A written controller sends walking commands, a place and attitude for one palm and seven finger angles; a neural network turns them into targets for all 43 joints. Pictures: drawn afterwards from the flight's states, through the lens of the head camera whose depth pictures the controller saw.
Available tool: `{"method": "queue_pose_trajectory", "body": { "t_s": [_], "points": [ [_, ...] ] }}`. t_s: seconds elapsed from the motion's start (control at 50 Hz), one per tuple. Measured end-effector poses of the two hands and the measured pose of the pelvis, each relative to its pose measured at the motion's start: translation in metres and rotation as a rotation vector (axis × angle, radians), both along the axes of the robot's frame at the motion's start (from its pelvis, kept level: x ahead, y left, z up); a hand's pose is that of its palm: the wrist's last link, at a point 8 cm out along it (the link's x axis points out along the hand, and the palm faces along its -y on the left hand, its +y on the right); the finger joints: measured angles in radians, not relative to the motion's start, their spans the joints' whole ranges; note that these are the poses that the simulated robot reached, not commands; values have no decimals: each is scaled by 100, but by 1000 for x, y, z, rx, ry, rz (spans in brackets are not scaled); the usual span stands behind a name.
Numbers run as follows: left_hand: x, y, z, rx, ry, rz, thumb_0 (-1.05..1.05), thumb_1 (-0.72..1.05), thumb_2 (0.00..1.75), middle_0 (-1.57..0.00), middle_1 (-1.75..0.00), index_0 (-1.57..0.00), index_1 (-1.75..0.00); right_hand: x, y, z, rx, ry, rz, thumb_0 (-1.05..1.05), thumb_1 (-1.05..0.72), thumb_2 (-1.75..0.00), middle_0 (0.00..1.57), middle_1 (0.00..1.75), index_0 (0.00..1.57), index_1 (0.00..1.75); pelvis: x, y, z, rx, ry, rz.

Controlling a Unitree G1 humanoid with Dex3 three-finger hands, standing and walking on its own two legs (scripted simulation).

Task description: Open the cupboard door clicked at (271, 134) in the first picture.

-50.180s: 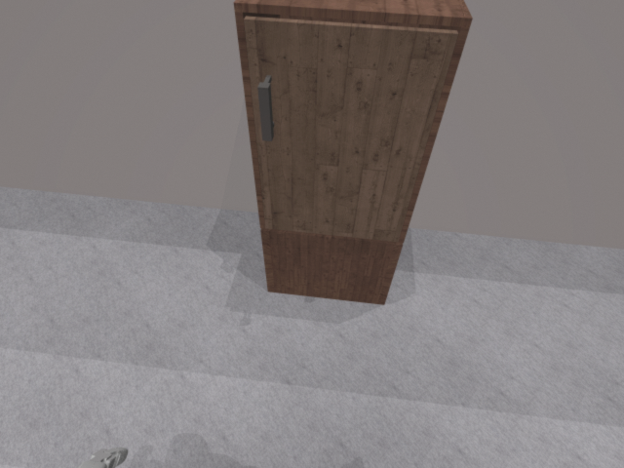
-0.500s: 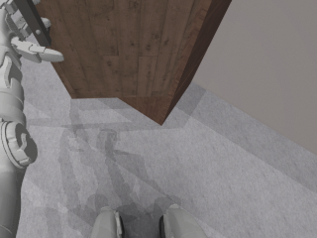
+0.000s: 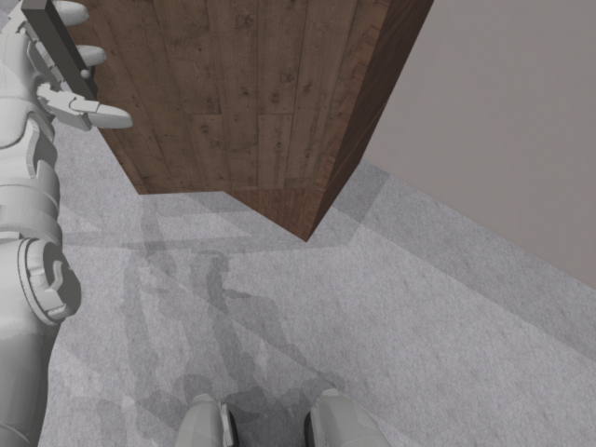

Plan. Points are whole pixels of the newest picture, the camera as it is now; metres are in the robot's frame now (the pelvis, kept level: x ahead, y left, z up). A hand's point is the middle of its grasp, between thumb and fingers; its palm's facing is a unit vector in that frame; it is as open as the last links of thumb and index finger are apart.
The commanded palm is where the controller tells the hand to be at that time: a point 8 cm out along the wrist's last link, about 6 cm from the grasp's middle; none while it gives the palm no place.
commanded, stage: slide the fingers in behind the handle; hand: left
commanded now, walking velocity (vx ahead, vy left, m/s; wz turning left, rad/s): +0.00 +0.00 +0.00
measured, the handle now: (67, 42) +0.61 +0.21 +0.11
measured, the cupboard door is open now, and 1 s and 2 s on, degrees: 38 39 78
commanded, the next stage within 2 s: close the thumb around the handle in 0.06 s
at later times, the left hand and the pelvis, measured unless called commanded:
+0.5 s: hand (78, 78) +0.55 +0.19 +0.11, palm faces +0.00 -1.00 +0.00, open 10.7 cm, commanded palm +0.53 +0.23 +0.10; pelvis +0.00 +0.00 +0.00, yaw +0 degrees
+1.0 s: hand (81, 79) +0.55 +0.18 +0.11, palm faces +0.00 -1.00 +0.00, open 5.8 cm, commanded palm +0.52 +0.23 +0.10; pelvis +0.00 +0.01 +0.00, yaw +0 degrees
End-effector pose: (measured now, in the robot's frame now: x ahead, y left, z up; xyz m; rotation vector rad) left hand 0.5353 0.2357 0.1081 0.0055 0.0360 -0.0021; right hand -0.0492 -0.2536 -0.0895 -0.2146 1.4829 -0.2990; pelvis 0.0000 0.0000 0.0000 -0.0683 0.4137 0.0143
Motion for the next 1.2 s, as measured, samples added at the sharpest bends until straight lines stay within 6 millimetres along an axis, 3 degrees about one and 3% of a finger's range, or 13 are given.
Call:
{"method": "queue_pose_trajectory", "body": {
  "t_s": [0.22,0.32,0.76,1.06,1.2],
  "points": [
    [-5,3,0,-6,9,7,-1,-49,30,-30,-120,-30,-120,1,-4,3,-16,-11,-2,0,-90,-90,20,30,20,30,-1,-1,1,-1,-8,0],
    [-8,6,2,1,-4,6,-1,-39,34,-31,-121,-31,-121,1,-5,3,-18,-17,-1,0,-90,-90,20,30,20,30,-1,0,1,-1,-12,0],
    [-11,6,2,-15,-4,-1,0,67,80,-34,-131,-37,-131,2,2,2,-11,-29,-7,0,-90,-90,20,30,20,30,-2,4,2,-2,-21,-5],
    [-11,2,2,-7,-7,4,0,71,83,-33,-134,-35,-135,1,2,-1,-8,-26,1,0,-90,-90,20,30,20,30,-4,5,0,-1,-16,-3],
    [-22,1,2,-9,-15,1,0,72,80,-32,-133,-34,-135,5,2,0,6,-44,-11,0,-90,-90,20,30,20,30,0,3,4,7,-28,-14]
  ]
}}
